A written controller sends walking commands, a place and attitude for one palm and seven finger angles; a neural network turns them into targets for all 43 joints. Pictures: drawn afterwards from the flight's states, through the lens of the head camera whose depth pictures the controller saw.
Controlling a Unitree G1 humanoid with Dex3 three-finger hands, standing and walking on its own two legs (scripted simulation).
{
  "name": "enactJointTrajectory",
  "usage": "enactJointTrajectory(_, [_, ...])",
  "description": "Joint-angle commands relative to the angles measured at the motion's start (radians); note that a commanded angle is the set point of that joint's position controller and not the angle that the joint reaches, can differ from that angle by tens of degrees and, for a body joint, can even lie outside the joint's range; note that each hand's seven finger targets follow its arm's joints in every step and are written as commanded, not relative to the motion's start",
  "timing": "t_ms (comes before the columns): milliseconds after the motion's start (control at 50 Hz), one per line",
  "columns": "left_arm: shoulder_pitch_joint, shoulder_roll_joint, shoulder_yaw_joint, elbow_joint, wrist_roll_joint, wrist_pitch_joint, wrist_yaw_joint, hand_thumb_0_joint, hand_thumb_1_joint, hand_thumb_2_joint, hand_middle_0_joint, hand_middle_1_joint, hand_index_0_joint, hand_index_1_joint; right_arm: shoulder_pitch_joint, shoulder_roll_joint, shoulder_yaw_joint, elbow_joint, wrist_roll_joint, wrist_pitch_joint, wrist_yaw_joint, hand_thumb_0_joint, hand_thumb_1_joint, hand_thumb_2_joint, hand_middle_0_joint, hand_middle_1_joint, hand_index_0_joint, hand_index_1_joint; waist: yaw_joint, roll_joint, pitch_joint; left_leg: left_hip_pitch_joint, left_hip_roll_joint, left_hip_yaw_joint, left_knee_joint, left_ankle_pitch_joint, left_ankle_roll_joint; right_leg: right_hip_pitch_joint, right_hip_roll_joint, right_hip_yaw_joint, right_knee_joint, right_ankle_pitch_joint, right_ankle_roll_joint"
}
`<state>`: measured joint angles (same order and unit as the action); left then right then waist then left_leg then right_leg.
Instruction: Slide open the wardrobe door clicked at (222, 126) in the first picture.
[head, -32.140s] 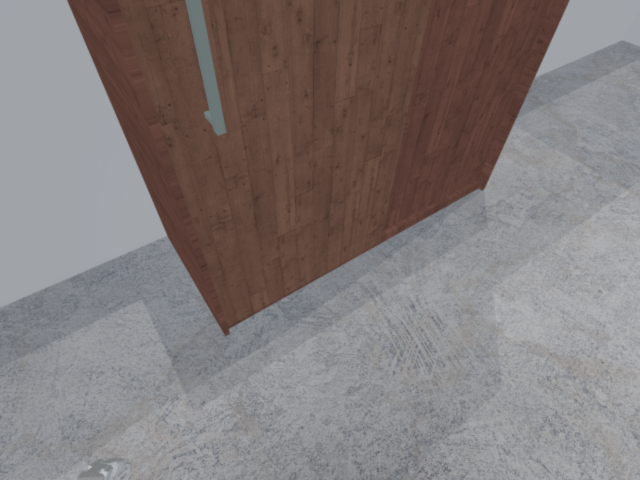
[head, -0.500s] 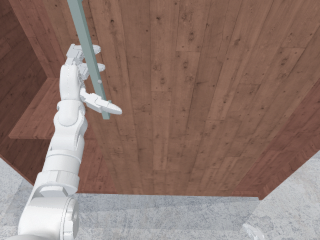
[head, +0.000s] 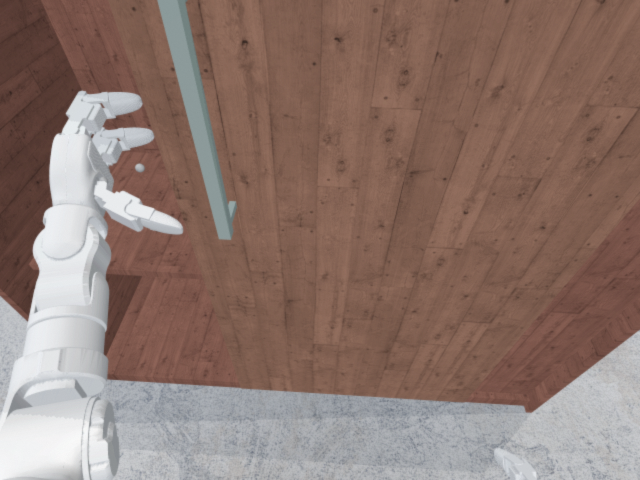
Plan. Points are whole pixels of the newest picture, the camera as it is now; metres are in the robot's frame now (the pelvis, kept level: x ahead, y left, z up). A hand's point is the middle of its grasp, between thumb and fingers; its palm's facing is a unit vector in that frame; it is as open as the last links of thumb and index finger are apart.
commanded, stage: slip the hand off the handle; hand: left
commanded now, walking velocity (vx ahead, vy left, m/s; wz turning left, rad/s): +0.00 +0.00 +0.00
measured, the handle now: (209, 133) +0.46 +0.16 +0.21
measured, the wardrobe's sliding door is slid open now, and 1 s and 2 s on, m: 0.45 0.45 0.45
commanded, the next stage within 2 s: draw the hand back to the body in 0.66 s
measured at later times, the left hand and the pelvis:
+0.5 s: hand (105, 237) +0.29 +0.22 +0.20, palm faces +0.21 -0.97 -0.09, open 14.7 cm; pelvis -0.02 +0.00 +0.00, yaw +1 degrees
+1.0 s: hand (91, 282) +0.25 +0.22 +0.19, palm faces +0.03 -1.00 -0.06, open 14.7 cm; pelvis -0.02 -0.01 +0.01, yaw +1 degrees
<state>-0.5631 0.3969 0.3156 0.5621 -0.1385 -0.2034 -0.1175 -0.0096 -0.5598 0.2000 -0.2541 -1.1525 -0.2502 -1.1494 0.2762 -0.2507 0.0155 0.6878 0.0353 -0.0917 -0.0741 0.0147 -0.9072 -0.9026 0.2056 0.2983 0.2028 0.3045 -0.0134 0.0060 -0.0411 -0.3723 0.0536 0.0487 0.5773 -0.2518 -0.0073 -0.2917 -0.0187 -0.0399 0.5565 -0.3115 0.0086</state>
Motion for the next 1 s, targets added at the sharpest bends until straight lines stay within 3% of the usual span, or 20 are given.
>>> enactJointTrajectory(0, [-0.299,0.156,0.012,-0.331,-0.041,-0.089,-0.035,0.0,-0.55,0.2,-0.25,-1.15,-0.25,-1.15,-0.039,-0.131,-0.054,-0.149,0.008,-0.052,0.008,0.0,-0.9,-0.9,0.2,0.3,0.2,0.3,0.029,0.102,-0.345,0.272,-0.035,-0.031,-0.034,0.304,0.035,0.014,0.041,0.004,-0.042,0.336,-0.033])
enactJointTrajectory(40, [-0.209,0.167,0.042,-0.35,-0.055,-0.074,-0.036,0.0,-0.55,0.2,-0.25,-1.15,-0.25,-1.15,-0.041,-0.138,-0.059,-0.156,0.008,-0.056,0.012,0.0,-0.9,-0.9,0.2,0.3,0.2,0.3,0.039,0.035,-0.314,0.248,-0.031,-0.03,-0.036,0.31,0.039,0.025,0.045,-0.003,-0.044,0.345,-0.03])
enactJointTrajectory(140, [-0.083,0.167,0.071,-0.541,-0.066,-0.024,-0.003,0.0,-0.55,0.2,-0.25,-1.15,-0.25,-1.15,-0.089,-0.134,-0.054,-0.183,0.009,-0.067,0.017,0.0,-0.9,-0.9,0.2,0.3,0.2,0.3,0.063,0.02,-0.274,0.23,-0.028,-0.022,-0.059,0.282,0.038,0.04,0.043,-0.007,-0.05,0.326,-0.026])
enactJointTrajectory(180, [-0.072,0.121,0.035,-0.647,-0.06,-0.016,0.016,0.0,-0.55,0.2,-0.25,-1.15,-0.25,-1.15,-0.114,-0.118,-0.048,-0.194,0.009,-0.077,0.019,0.0,-0.9,-0.9,0.2,0.3,0.2,0.3,0.058,0.051,-0.271,0.249,-0.027,-0.023,-0.066,0.274,0.034,0.032,0.043,-0.01,-0.05,0.306,-0.027])
enactJointTrajectory(220, [-0.034,0.116,0.036,-0.694,-0.056,-0.008,0.033,0.0,-0.55,0.2,-0.25,-1.15,-0.25,-1.15,-0.124,-0.115,-0.046,-0.191,0.006,-0.087,0.017,0.0,-0.9,-0.9,0.2,0.3,0.2,0.3,0.058,0.064,-0.26,0.261,-0.025,-0.026,-0.071,0.252,0.03,0.017,0.044,-0.012,-0.055,0.277,-0.027])
enactJointTrajectory(340, [0.015,0.123,0.037,-0.66,-0.06,0.026,0.033,0.0,-0.55,0.2,-0.25,-1.15,-0.25,-1.15,-0.159,-0.115,-0.028,-0.169,0.01,-0.096,-0.007,0.0,-0.9,-0.9,0.2,0.3,0.2,0.3,0.042,-0.01,-0.128,0.207,-0.028,-0.026,-0.107,0.068,0.037,-0.018,0.042,-0.003,-0.117,0.114,-0.018])
enactJointTrajectory(460, [0.02,0.093,0.004,-0.7,-0.079,0.022,-0.008,0.0,-0.55,0.2,-0.25,-1.15,-0.25,-1.15,-0.185,-0.098,-0.014,-0.176,0.012,-0.118,-0.018,0.0,-0.9,-0.9,0.2,0.3,0.2,0.3,0.045,0.055,-0.162,0.236,-0.041,-0.028,-0.107,0.044,0.037,-0.004,0.034,0.004,-0.129,0.089,-0.021])
enactJointTrajectory(520, [0.112,0.1,0.029,-0.724,-0.097,0.013,-0.028,0.0,-0.55,0.2,-0.25,-1.15,-0.25,-1.15,-0.192,-0.096,-0.011,-0.182,0.011,-0.131,-0.013,0.0,-0.9,-0.9,0.2,0.3,0.2,0.3,0.062,0.056,-0.153,0.231,-0.044,-0.025,-0.104,0.07,0.035,0.014,0.033,0.002,-0.126,0.121,-0.022])
enactJointTrajectory(540, [0.145,0.12,0.053,-0.72,-0.104,0.014,-0.032,0.0,-0.55,0.2,-0.25,-1.15,-0.25,-1.15,-0.189,-0.102,-0.012,-0.181,0.01,-0.132,-0.011,0.0,-0.9,-0.9,0.2,0.3,0.2,0.3,0.068,0.014,-0.153,0.218,-0.041,-0.026,-0.103,0.07,0.037,0.027,0.033,0.003,-0.128,0.124,-0.019])
enactJointTrajectory(600, [0.179,0.093,0.034,-0.77,-0.119,0.02,-0.045,0.0,-0.55,0.2,-0.25,-1.15,-0.25,-1.15,-0.208,-0.095,-0.007,-0.193,0.013,-0.143,-0.01,0.0,-0.9,-0.9,0.2,0.3,0.2,0.3,0.07,0.035,-0.123,0.214,-0.044,-0.025,-0.11,0.046,0.034,0.014,0.031,0.001,-0.135,0.095,-0.017])
enactJointTrajectory(640, [0.211,0.137,0.083,-0.791,-0.125,0.023,-0.041,0.0,-0.55,0.2,-0.25,-1.15,-0.25,-1.15,-0.208,-0.1,-0.01,-0.187,0.01,-0.15,-0.013,0.0,-0.9,-0.9,0.2,0.3,0.2,0.3,0.077,0.017,-0.111,0.207,-0.043,-0.023,-0.107,0.041,0.037,0.019,0.03,0.011,-0.147,0.082,-0.016])
enactJointTrajectory(700, [0.157,0.09,0.028,-0.841,-0.126,0.019,-0.043,0.0,-0.55,0.2,-0.25,-1.15,-0.25,-1.15,-0.217,-0.094,-0.003,-0.187,0.011,-0.165,-0.017,0.0,-0.9,-0.9,0.2,0.3,0.2,0.3,0.058,0.05,-0.093,0.216,-0.046,-0.028,-0.113,0.011,0.034,-0.008,0.029,0.007,-0.152,0.04,-0.016])
enactJointTrajectory(740, [0.155,0.115,0.043,-0.807,-0.122,0.02,-0.036,0.0,-0.55,0.2,-0.25,-1.15,-0.25,-1.15,-0.21,-0.101,-0.004,-0.171,0.009,-0.173,-0.025,0.0,-0.9,-0.9,0.2,0.3,0.2,0.3,0.053,0.021,-0.07,0.2,-0.045,-0.029,-0.111,-0.018,0.037,-0.022,0.028,0.016,-0.166,0.005,-0.012])
enactJointTrajectory(760, [0.125,0.108,0.031,-0.811,-0.118,0.016,-0.037,0.0,-0.55,0.2,-0.25,-1.15,-0.25,-1.15,-0.212,-0.1,-0.005,-0.168,0.009,-0.177,-0.027,0.0,-0.9,-0.9,0.2,0.3,0.2,0.3,0.048,0.042,-0.079,0.206,-0.047,-0.032,-0.114,-0.024,0.037,-0.025,0.024,0.015,-0.164,-0.002,-0.013])
enactJointTrajectory(780, [0.184,0.116,-0.009,-0.706,-0.155,0.128,-0.107,0.0,-0.55,0.2,-0.25,-1.15,-0.25,-1.15,-0.221,-0.12,0.001,-0.172,0.027,-0.178,-0.037,0.0,-0.9,-0.9,0.2,0.3,0.2,0.3,0.057,0.078,-0.101,0.213,-0.043,-0.037,-0.141,-0.055,0.04,0.019,0.017,0.021,-0.172,0.002,-0.018])
enactJointTrajectory(820, [0.116,0.178,0.034,-0.801,-0.181,0.224,-0.163,0.0,-0.55,0.2,-0.25,-1.15,-0.25,-1.15,-0.249,-0.115,0.009,-0.198,0.038,-0.185,-0.059,0.0,-0.9,-0.9,0.2,0.3,0.2,0.3,0.073,0.089,-0.127,0.234,-0.051,-0.043,-0.152,-0.033,0.045,0.052,0.013,0.019,-0.189,0.02,-0.016])
enactJointTrajectory(840, [0.133,0.21,0.066,-0.771,-0.19,0.271,-0.18,0.0,-0.55,0.2,-0.25,-1.15,-0.25,-1.15,-0.251,-0.12,0.014,-0.196,0.038,-0.187,-0.065,0.0,-0.9,-0.9,0.2,0.3,0.2,0.3,0.08,0.05,-0.124,0.231,-0.049,-0.047,-0.154,-0.018,0.049,0.064,0.014,0.017,-0.195,0.026,-0.014])
enactJointTrajectory(880, [0.123,0.205,0.066,-0.799,-0.209,0.349,-0.22,0.0,-0.55,0.2,-0.25,-1.15,-0.25,-1.15,-0.265,-0.116,0.021,-0.209,0.044,-0.193,-0.064,0.0,-0.9,-0.9,0.2,0.3,0.2,0.3,0.083,0.074,-0.132,0.257,-0.051,-0.049,-0.158,0.033,0.05,0.074,0.013,0.006,-0.191,0.082,-0.016])
enactJointTrajectory(940, [0.214,0.221,0.153,-0.856,-0.245,0.352,-0.209,0.0,-0.55,0.2,-0.25,-1.15,-0.25,-1.15,-0.259,-0.11,0.022,-0.224,0.036,-0.211,-0.045,0.0,-0.9,-0.9,0.2,0.3,0.2,0.3,0.107,0.021,-0.171,0.278,-0.055,-0.054,-0.145,0.107,0.043,0.106,0.025,-0.006,-0.177,0.157,-0.018])
enactJointTrajectory(980, [0.259,0.165,0.125,-0.846,-0.25,0.348,-0.204,0.0,-0.55,0.2,-0.25,-1.15,-0.25,-1.15,-0.243,-0.107,0.02,-0.22,0.038,-0.21,-0.031,0.0,-0.9,-0.9,0.2,0.3,0.2,0.3,0.096,0.012,-0.144,0.274,-0.052,-0.043,-0.144,0.123,0.038,0.09,0.026,-0.015,-0.167,0.187,-0.014])
